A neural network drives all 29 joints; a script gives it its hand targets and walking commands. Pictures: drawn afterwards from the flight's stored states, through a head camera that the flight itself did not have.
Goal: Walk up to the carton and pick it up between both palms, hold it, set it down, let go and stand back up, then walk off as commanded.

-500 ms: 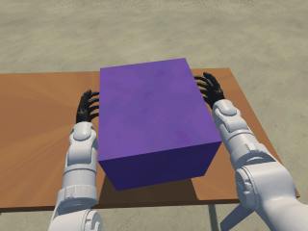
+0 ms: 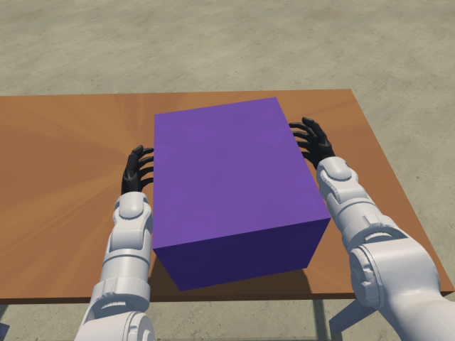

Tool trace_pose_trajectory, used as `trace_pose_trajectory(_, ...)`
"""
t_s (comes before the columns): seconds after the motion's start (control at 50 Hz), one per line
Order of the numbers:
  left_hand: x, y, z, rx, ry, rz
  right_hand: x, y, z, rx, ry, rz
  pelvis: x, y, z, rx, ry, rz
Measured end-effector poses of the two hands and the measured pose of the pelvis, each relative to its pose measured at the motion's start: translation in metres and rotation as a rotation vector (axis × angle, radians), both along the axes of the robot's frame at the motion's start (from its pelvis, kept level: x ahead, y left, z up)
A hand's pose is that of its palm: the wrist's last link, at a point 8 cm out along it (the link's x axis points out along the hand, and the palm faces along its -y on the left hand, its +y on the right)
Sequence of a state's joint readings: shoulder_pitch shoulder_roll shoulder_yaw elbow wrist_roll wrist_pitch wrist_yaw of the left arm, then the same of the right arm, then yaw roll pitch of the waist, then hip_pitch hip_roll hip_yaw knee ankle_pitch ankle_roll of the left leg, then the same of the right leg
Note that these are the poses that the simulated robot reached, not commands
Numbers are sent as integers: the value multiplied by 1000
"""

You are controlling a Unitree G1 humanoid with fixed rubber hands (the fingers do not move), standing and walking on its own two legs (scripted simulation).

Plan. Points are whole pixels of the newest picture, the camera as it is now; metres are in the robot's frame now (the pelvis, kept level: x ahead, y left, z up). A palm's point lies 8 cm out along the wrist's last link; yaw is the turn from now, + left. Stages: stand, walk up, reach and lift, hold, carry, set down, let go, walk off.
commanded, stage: set down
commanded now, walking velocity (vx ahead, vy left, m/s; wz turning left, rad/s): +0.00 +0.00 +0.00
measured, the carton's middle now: (229, 190) +0.40 +0.03 +0.01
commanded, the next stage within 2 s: none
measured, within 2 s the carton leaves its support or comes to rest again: rests again in 0.62 s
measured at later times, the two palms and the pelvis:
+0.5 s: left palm (139, 197) +0.35 +0.20 +0.05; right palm (320, 163) +0.43 -0.14 +0.07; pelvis +0.00 +0.00 +0.00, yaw +0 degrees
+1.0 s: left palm (140, 198) +0.35 +0.20 +0.04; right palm (319, 165) +0.43 -0.14 +0.06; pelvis +0.00 +0.00 +0.00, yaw +0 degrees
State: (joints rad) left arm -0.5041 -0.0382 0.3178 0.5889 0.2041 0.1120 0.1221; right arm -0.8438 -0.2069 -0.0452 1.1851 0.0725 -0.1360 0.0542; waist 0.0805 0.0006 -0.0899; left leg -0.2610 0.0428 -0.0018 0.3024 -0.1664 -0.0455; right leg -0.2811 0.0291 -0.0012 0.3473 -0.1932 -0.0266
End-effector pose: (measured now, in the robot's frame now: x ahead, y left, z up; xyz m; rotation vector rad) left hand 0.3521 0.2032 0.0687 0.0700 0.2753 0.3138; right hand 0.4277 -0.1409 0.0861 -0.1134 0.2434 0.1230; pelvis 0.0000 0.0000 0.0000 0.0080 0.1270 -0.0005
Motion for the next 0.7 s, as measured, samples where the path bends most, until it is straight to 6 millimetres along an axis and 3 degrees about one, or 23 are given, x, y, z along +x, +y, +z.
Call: trace_pose_trajectory(0.7, 1, -3, -28, 7, 9, 1, 3, -2, -25, -31, 4, 17, 1, 1, -2, -5, 77, -1)
